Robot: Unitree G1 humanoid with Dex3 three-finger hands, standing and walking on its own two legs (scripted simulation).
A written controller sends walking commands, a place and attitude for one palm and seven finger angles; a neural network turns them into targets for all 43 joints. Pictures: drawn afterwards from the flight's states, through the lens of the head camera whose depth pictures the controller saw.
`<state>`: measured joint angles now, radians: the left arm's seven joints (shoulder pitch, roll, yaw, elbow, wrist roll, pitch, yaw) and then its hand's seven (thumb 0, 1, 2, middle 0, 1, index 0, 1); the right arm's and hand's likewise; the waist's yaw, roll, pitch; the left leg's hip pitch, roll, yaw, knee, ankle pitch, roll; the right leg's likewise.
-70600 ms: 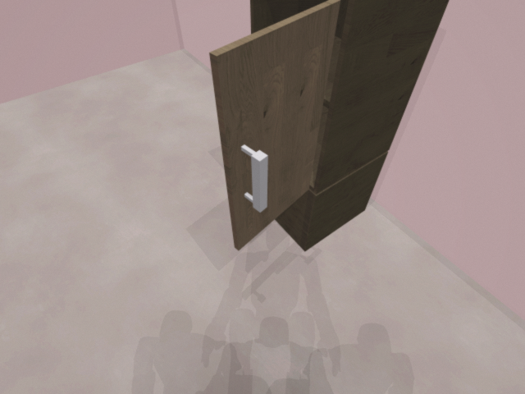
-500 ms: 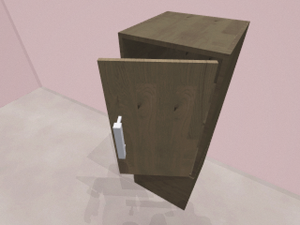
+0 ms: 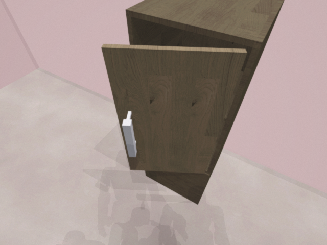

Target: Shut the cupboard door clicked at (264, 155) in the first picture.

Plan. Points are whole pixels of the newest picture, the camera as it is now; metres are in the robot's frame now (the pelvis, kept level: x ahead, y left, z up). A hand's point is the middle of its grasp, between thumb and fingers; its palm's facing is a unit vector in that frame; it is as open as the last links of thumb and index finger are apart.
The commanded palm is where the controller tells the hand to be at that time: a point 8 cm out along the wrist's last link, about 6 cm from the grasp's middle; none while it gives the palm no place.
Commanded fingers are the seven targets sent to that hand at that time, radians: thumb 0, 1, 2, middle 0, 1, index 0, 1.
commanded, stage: look again from close up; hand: left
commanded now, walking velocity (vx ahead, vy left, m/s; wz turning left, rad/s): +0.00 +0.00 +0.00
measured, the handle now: (131, 134) +0.46 +0.14 -0.05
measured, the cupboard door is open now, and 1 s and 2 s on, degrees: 27 27 27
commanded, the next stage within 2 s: shuffle to correct the standing spot in 0.44 s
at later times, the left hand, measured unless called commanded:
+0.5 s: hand out of the picture +0.05 +0.20 -0.17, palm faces +0.02 -0.98 -0.21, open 7.3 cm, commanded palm none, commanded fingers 0.00 0.90 0.90 -0.20 -0.30 -0.20 -0.30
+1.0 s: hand out of the picture +0.03 +0.16 -0.17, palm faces +0.01 -0.97 -0.23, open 7.4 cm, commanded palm none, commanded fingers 0.00 0.90 0.90 -0.20 -0.30 -0.20 -0.30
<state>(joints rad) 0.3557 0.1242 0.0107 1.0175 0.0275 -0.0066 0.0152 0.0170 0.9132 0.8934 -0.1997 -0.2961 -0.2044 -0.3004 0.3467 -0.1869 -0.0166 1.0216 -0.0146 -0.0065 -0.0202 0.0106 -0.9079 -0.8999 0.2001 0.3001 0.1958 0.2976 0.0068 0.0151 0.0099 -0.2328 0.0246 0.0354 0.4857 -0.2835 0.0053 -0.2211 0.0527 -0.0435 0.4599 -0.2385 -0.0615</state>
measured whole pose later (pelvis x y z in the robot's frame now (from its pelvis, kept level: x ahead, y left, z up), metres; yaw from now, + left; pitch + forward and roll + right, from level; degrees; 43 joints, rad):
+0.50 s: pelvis +0.03 +0.02 +0.00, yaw +0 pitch -1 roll +0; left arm 0.27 0.16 -0.01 1.08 0.01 -0.01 0.03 0.01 0.92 0.89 -0.20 -0.30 -0.20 -0.30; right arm 0.27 -0.16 0.02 1.12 -0.01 -0.03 -0.04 0.01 -0.92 -0.90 0.20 0.30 0.20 0.30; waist 0.00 0.01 0.02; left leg -0.14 -0.03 0.06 0.40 -0.25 0.04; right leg -0.15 0.00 -0.02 0.43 -0.27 -0.02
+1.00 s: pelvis +0.01 -0.03 -0.01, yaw -1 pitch +0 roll +1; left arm 0.28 0.17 0.04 0.98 0.03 0.06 0.01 0.01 0.91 0.89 -0.19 -0.30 -0.20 -0.30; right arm 0.24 -0.18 -0.04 1.08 -0.02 0.03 -0.07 0.01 -0.91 -0.90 0.20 0.30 0.20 0.30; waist -0.01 0.01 0.06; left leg -0.32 0.04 0.04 0.69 -0.41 0.00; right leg -0.29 0.04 -0.05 0.60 -0.31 -0.07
